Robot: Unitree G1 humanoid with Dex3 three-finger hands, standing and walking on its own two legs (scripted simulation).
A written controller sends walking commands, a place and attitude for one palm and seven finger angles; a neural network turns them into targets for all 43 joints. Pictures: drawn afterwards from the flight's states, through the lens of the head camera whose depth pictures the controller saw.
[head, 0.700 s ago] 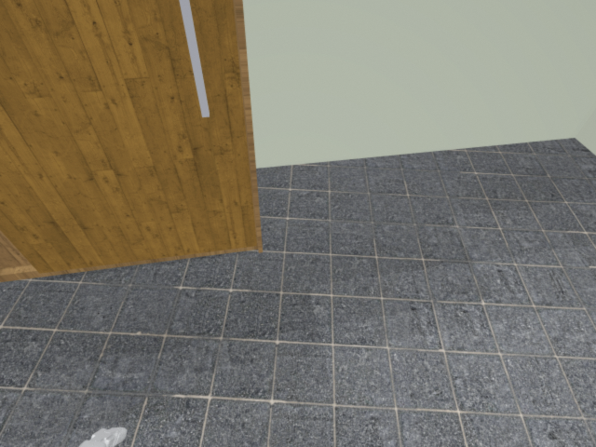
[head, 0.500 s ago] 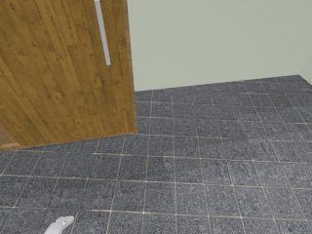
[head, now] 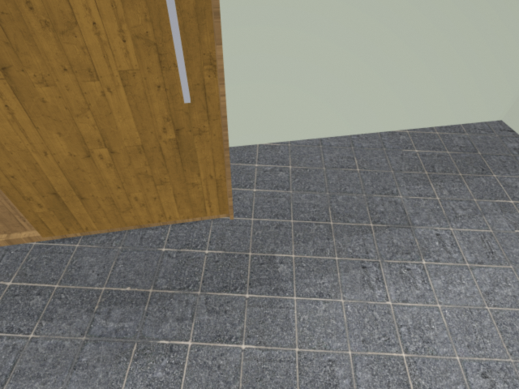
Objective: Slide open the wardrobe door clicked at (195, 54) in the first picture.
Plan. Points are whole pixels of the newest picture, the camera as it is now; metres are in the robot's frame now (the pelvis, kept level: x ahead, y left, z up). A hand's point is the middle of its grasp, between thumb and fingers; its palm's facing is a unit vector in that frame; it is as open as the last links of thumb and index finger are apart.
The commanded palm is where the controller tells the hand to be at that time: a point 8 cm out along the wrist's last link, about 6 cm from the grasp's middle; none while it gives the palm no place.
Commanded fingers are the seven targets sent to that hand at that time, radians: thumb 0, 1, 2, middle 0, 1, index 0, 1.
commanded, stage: stand and wait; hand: right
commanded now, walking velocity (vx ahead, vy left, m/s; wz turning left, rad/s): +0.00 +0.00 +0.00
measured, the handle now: (179, 51) +0.94 +0.28 +0.08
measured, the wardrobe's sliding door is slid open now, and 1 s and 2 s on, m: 0.00 0.00 0.00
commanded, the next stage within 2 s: look at it before walking up in 0.12 s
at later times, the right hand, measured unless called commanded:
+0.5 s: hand out of the picture +0.07 -0.24 -0.16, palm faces -0.03 +0.94 -0.33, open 7.4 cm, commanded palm none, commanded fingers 0.00 -0.90 -0.90 0.20 0.30 0.20 0.30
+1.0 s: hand out of the picture +0.08 -0.24 -0.16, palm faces -0.04 +0.94 -0.34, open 7.4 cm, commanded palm none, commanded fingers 0.00 -0.90 -0.90 0.20 0.30 0.20 0.30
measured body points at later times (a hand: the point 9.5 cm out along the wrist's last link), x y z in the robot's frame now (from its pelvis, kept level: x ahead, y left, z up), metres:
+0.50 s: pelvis +0.00 +0.00 +0.00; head +0.00 +0.00 +0.45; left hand +0.07 +0.30 -0.13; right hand +0.07 -0.29 -0.13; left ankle +0.00 +0.12 -0.74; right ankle +0.00 -0.12 -0.74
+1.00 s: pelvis +0.00 +0.00 +0.00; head +0.01 +0.00 +0.45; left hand +0.09 +0.29 -0.13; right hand +0.08 -0.29 -0.14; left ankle +0.00 +0.12 -0.74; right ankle +0.00 -0.12 -0.74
